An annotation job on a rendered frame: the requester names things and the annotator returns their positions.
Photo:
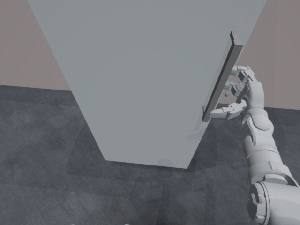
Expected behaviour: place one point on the robot right forearm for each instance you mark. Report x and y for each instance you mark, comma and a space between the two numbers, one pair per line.
261, 153

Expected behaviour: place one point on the right robot upper arm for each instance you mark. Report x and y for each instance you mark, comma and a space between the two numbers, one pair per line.
274, 204

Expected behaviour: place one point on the handle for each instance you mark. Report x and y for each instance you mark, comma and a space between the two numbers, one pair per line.
231, 58

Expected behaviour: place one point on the fridge door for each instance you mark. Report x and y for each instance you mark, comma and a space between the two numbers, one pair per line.
141, 70

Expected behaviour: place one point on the right robot hand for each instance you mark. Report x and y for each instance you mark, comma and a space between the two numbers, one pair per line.
252, 94

